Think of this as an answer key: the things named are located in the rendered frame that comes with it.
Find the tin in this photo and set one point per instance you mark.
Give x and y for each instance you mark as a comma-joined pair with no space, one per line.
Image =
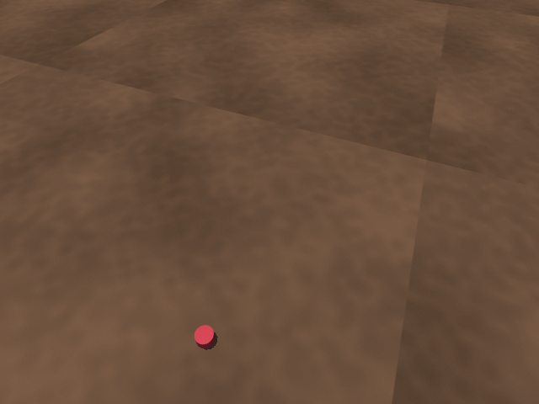
204,336

